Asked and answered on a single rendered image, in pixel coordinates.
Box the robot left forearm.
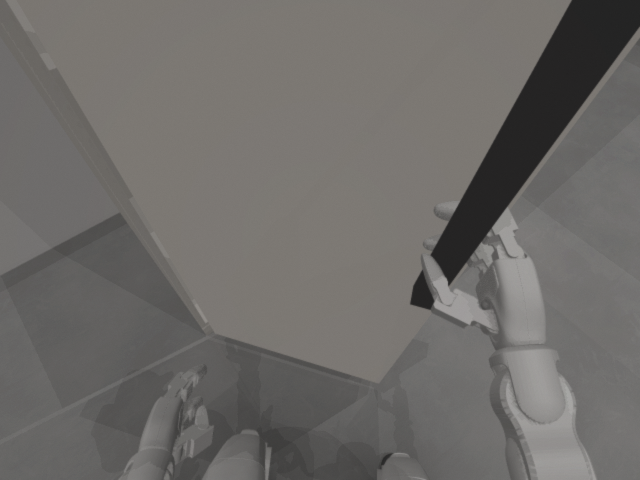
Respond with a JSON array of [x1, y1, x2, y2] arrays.
[[118, 448, 175, 480]]

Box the robot right foot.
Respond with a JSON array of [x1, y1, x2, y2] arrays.
[[380, 453, 394, 469]]

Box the fridge door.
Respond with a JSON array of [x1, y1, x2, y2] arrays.
[[17, 0, 640, 384]]

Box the robot right forearm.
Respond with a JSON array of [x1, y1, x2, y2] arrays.
[[489, 345, 598, 480]]

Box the robot left hand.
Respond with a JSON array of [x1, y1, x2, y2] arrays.
[[138, 364, 214, 465]]

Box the robot right hand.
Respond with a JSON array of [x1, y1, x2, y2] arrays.
[[421, 201, 546, 351]]

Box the handle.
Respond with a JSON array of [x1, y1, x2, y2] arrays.
[[410, 0, 640, 310]]

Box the robot right thigh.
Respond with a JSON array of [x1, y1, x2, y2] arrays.
[[377, 457, 431, 480]]

